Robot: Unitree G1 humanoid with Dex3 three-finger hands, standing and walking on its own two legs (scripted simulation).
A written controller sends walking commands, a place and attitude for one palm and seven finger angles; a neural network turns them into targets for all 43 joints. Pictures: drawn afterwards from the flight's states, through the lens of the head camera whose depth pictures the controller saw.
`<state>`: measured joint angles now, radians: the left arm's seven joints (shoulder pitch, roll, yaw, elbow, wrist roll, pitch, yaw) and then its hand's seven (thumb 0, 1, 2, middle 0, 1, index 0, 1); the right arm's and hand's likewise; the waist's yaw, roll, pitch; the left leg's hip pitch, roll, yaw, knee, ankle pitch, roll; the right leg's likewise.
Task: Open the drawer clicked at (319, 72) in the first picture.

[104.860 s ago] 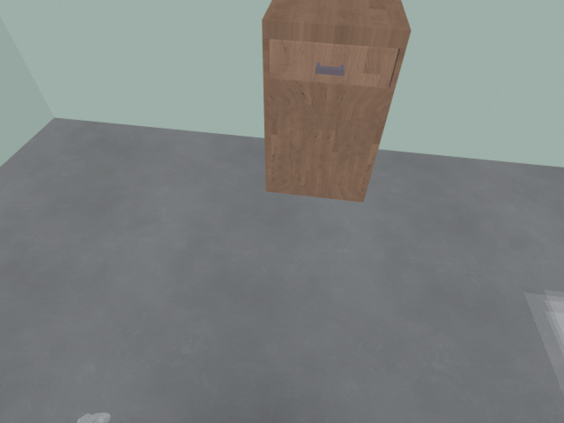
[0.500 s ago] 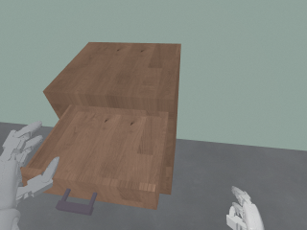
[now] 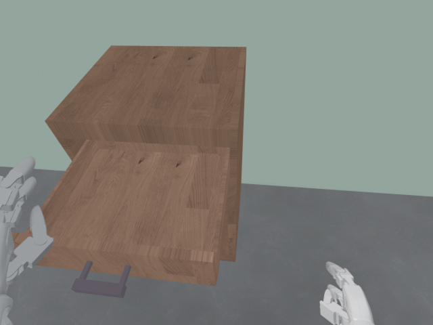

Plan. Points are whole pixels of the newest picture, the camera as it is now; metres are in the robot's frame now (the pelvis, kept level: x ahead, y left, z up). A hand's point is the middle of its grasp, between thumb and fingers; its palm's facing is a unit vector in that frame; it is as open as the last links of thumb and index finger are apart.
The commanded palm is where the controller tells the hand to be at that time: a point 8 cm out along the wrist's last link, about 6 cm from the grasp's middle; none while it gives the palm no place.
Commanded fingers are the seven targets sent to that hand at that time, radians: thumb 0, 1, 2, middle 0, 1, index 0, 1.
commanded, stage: step back with the hand held close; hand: left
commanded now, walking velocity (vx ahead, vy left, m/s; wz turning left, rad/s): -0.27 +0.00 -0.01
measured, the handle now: (103, 277) +0.22 +0.27 -0.08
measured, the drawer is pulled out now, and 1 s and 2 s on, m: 0.30 0.30 0.30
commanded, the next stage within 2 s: stop stepping back and stand still in 1.18 s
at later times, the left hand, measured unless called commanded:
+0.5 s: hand (6, 281) +0.14 +0.28 +0.15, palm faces +0.34 -0.81 -0.48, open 7.4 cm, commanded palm +0.08 +0.32 +0.17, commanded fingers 0.00 0.90 0.90 -0.20 -0.30 -0.20 -0.30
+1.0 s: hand out of the picture +0.09 +0.24 +0.15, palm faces +0.29 -0.83 -0.48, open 7.4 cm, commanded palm +0.02 +0.29 +0.17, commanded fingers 0.00 0.90 0.90 -0.20 -0.30 -0.20 -0.30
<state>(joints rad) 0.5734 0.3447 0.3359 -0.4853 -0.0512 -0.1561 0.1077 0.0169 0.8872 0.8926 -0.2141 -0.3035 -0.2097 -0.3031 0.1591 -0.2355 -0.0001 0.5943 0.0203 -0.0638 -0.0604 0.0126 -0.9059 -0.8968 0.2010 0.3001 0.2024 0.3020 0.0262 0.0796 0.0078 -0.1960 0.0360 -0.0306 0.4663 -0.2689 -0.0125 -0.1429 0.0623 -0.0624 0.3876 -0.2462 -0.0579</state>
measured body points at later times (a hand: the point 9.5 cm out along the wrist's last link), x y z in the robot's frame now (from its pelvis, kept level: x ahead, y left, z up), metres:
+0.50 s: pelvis -0.05 +0.04 -0.01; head -0.02 +0.05 +0.44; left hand +0.12 +0.32 +0.17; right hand +0.14 -0.19 -0.08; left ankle -0.01 +0.14 -0.74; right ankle -0.02 -0.08 -0.74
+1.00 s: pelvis -0.12 +0.01 -0.01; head -0.07 +0.02 +0.43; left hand +0.07 +0.28 +0.18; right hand +0.06 -0.22 -0.09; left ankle -0.04 +0.14 -0.74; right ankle -0.13 -0.09 -0.74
